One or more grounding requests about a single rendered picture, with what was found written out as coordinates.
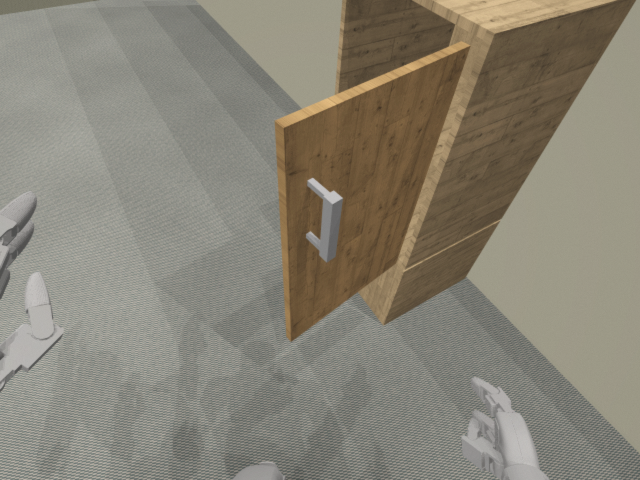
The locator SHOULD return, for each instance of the robot left shin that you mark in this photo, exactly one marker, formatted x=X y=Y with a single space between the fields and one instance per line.
x=269 y=464

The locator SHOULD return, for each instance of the cupboard door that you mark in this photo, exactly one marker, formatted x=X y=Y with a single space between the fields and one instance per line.
x=373 y=145

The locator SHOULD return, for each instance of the robot left hand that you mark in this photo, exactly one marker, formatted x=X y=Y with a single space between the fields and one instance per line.
x=28 y=344

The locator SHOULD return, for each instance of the handle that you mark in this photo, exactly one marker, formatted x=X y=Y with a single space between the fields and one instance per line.
x=331 y=214

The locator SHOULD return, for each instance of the robot right hand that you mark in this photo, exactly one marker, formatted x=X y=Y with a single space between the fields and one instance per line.
x=508 y=440

